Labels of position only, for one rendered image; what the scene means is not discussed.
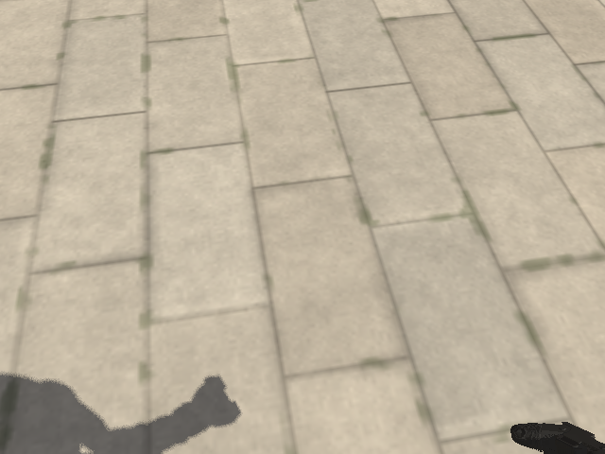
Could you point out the right robot hand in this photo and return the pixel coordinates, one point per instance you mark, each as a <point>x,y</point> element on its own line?
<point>556,439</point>

